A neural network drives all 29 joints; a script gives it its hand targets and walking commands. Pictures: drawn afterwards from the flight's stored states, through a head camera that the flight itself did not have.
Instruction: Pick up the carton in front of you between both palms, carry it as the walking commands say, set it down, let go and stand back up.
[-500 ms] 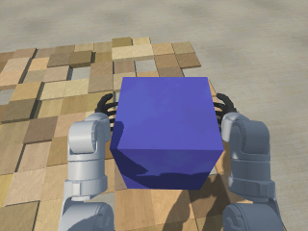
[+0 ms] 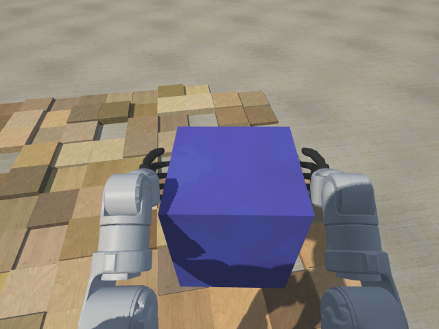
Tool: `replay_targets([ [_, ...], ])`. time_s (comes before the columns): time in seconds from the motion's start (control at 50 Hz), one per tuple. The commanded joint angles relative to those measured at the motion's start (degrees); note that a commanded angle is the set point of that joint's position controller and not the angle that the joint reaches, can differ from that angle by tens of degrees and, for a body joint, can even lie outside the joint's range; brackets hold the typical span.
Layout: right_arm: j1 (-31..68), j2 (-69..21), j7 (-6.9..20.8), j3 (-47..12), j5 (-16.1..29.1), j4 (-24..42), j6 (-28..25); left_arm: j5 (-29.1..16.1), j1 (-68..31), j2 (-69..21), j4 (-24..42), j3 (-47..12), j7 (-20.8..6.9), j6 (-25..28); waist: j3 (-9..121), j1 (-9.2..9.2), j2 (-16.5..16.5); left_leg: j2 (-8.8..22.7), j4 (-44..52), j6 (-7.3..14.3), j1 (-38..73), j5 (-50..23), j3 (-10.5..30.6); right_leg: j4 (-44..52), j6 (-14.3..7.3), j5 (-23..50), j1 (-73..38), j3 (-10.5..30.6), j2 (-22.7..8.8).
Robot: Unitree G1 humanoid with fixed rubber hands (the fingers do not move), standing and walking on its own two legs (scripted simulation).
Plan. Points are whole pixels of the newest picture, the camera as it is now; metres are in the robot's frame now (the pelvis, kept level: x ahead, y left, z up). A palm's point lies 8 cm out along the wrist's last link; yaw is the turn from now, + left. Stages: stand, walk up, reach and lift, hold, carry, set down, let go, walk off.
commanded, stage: carry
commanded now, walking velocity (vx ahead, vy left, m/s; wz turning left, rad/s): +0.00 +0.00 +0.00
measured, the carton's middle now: (232, 209) +0.35 +0.00 +0.05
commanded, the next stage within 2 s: none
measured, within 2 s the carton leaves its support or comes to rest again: neither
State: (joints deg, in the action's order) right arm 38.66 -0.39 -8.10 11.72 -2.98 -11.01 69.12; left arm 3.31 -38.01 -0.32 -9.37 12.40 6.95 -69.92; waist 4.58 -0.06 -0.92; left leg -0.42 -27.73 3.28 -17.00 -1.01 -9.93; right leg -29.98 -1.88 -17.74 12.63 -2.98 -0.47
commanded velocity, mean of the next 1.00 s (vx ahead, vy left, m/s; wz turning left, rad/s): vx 0.38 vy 0.00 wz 0.00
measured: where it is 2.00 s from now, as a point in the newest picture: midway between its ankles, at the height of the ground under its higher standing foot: (205, 242)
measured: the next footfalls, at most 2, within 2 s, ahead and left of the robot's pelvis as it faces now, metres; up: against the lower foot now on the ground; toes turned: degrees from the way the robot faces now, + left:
left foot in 0.94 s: +0.24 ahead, +0.14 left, -0.02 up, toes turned +5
right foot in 1.42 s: +0.56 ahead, -0.02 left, -0.01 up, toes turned -10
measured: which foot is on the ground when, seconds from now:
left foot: down 0.00-0.54, up 0.56-0.92, down 0.94-1.00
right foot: down 0.00-0.94, up 0.96-1.00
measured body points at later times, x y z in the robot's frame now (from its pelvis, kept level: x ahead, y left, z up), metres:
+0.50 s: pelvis -0.02 +0.00 -0.01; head -0.05 +0.00 +0.44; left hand +0.34 +0.14 +0.15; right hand +0.33 -0.16 +0.14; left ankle -0.02 +0.08 -0.74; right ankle -0.06 -0.09 -0.74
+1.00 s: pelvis +0.14 +0.06 -0.04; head +0.15 +0.08 +0.41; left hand +0.53 +0.21 +0.10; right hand +0.52 -0.09 +0.12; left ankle +0.20 +0.13 -0.77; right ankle -0.01 -0.08 -0.68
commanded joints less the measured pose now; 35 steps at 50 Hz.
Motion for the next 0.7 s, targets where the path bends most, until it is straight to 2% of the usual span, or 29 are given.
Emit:
replay_targets([
  [0.0, 40.4, -64.0, 14.3, -34.0, 23.8, 5.3, -1.0, -23.4, -40.6, -63.1, 4.2, -34.4, -14.0, 1.2, 23.8, 0.08, -1.0, 7.5, 0.7, 1.2, 10.5, -18.0, 7.3, -0.8, -0.6, 39.4, -7.4, 4.8, -7.8],
  [0.04, 41.7, -64.4, 14.3, -34.2, 24.2, 5.7, -1.1, -23.5, -41.4, -63.4, 4.5, -34.3, -14.0, 1.4, 23.4, 0.07, -1.6, 7.5, 1.1, 1.0, 10.3, -16.0, 7.2, -0.8, -0.9, 39.5, -6.8, 5.0, -8.2],
  [0.14, 42.0, -64.6, 14.2, -34.2, 24.7, 5.9, -1.1, -23.4, -41.5, -63.2, 4.8, -34.0, -13.7, 1.3, 23.6, -0.03, -0.3, 8.9, 1.3, 1.5, 12.0, -18.9, 8.3, -0.1, -0.4, 31.3, -5.2, 4.7, -7.4],
  [0.24, 41.6, -64.6, 14.3, -33.8, 24.6, 5.1, -1.2, -23.0, -41.1, -63.0, 3.8, -33.4, -13.7, 1.2, 23.2, -0.12, -0.7, 8.6, 1.5, 1.2, 10.7, -13.7, 8.1, 0.3, -0.7, 32.3, -5.7, 5.2, -8.2],
  [0.26, 42.1, -64.7, 14.4, -33.9, 24.8, 5.5, -1.3, -23.1, -41.6, -62.9, 4.0, -33.5, -13.7, 1.2, 23.5, -0.18, -0.8, 8.5, 2.2, 1.3, 10.8, -9.8, 8.0, 0.7, -0.9, 28.1, -5.4, 5.0, -8.2],
  [0.3, 44.7, -64.6, 14.3, -34.5, 25.5, 7.4, -1.2, -23.5, -43.7, -62.7, 5.8, -34.1, -13.5, 1.3, 22.1, -0.7, -0.7, 9.4, 4.9, 0.7, 11.1, 2.7, 7.9, 3.4, -0.9, 12.5, -3.4, 4.8, -8.4],
  [0.34, 47.1, -63.9, 14.0, -35.3, 26.4, 9.4, -0.6, -24.1, -45.2, -61.6, 7.4, -34.3, -12.9, 0.9, 20.5, -0.55, -0.3, 9.4, 4.4, 2.4, 12.1, 14.7, 8.5, 1.5, -2.0, -2.3, 0.4, 4.7, -7.7],
  [0.38, 47.7, -61.7, 13.4, -35.2, 27.1, 10.6, 0.5, -24.5, -45.9, -59.5, 8.5, -34.0, -12.0, -0.1, 20.4, -0.82, 1.7, 11.5, 3.7, 5.0, 16.3, 19.5, 12.6, -4.3, -2.7, -8.9, 7.7, 4.5, -6.3],
  [0.4, 47.8, -60.1, 13.1, -34.8, 27.0, 11.4, 0.9, -24.6, -46.2, -58.6, 9.4, -33.6, -11.5, -0.8, 19.9, -1.78, 4.6, 13.8, 6.7, 7.0, 16.1, 30.8, 19.0, -6.6, -2.6, -12.7, 12.7, 3.6, -4.0],
  [0.42, 48.1, -58.8, 12.8, -34.2, 26.7, 11.2, 1.6, -24.6, -47.3, -57.6, 9.8, -33.3, -11.1, -1.7, 17.5, -2.48, 8.2, 17.1, 10.7, 8.9, 15.4, 36.7, 25.2, -9.9, -2.1, -11.9, 17.0, 0.2, -1.3],
  [0.44, 48.4, -57.6, 12.4, -33.4, 26.6, 11.0, 2.3, -24.7, -48.1, -56.7, 9.8, -33.0, -10.9, -2.6, 16.4, -2.46, 9.1, 19.3, 12.1, 9.9, 14.0, 35.9, 27.9, -11.4, -2.1, -9.3, 17.2, -1.5, -0.5],
  [0.46, 48.4, -57.0, 12.2, -32.9, 26.6, 10.8, 3.0, -24.8, -48.3, -56.0, 9.2, -32.6, -10.7, -3.3, 16.2, -1.85, 7.8, 19.1, 12.3, 9.7, 10.4, 34.0, 26.1, -9.1, -2.3, -8.7, 13.5, -1.6, -0.5],
  [0.48, 48.5, -56.7, 12.0, -32.6, 26.5, 10.7, 3.7, -24.9, -48.3, -55.6, 8.5, -32.0, -10.7, -3.9, 16.6, -1.1, 5.5, 17.4, 11.9, 8.0, 6.0, 33.0, 21.6, -2.9, -3.0, -8.3, 6.9, -1.6, -0.4],
  [0.5, 49.2, -56.7, 11.8, -32.4, 26.5, 10.7, 4.3, -25.0, -48.5, -55.4, 7.6, -31.3, -10.8, -4.3, 17.6, -0.03, 3.3, 14.1, 9.1, 5.5, 1.4, 31.3, 15.2, 3.9, -4.1, -6.5, -1.6, -0.3, -0.9],
  [0.52, 51.1, -57.1, 11.9, -32.4, 26.7, 11.2, 4.8, -24.6, -49.0, -55.1, 6.9, -30.8, -10.9, -4.5, 18.1, 1.21, -3.3, 8.3, -0.8, 2.2, -4.9, 26.8, 7.3, 8.8, -6.5, -8.0, -8.5, 9.9, -6.6],
  [0.54, 52.1, -57.4, 12.0, -32.0, 27.0, 10.4, 5.4, -24.1, -47.7, -54.3, 5.1, -30.0, -10.8, -4.8, 15.3, 2.96, -11.7, 1.9, -11.8, -0.5, -17.0, 24.4, 2.2, 11.5, -10.0, -0.5, -16.4, 23.3, -14.2],
  [0.56, 52.1, -57.2, 12.1, -31.1, 26.5, 8.7, 5.8, -23.7, -46.3, -54.3, 3.7, -29.4, -10.9, -5.2, 14.3, 4.4, -11.0, 1.6, -18.3, -1.0, -25.1, 30.4, 4.8, 11.0, -13.7, 8.8, -21.2, 27.6, -18.2],
  [0.58, 51.0, -57.3, 12.1, -29.8, 25.6, 6.5, 6.2, -23.7, -46.7, -54.5, 3.4, -29.0, -10.9, -5.4, 14.5, 5.05, -7.3, 2.2, -22.9, -0.9, -29.7, 30.9, 7.1, 10.2, -15.1, 15.2, -24.5, 27.9, -19.5],
  [0.6, 49.9, -57.4, 12.1, -28.6, 24.8, 4.9, 6.4, -24.0, -48.0, -55.2, 3.9, -29.0, -11.0, -5.5, 15.5, 5.11, -4.6, 3.0, -25.5, -0.7, -32.1, 29.0, 8.6, 9.7, -14.7, 17.8, -26.4, 26.9, -19.8],
  [0.62, 49.7, -57.6, 12.1, -27.6, 24.0, 3.9, 6.5, -24.8, -50.2, -56.2, 4.9, -29.3, -11.1, -5.4, 16.1, 4.97, -4.0, 3.6, -26.1, -0.7, -33.0, 26.5, 9.1, 9.1, -13.4, 19.0, -27.2, 24.4, -18.8],
  [0.68, 49.8, -58.3, 11.9, -26.0, 22.7, 1.9, 6.9, -26.6, -55.2, -58.7, 7.0, -29.7, -11.6, -5.1, 15.8, 4.86, -5.6, 3.3, -24.4, -2.0, -29.7, 19.1, 8.0, 9.9, -10.4, 20.0, -22.6, 16.7, -14.6],
])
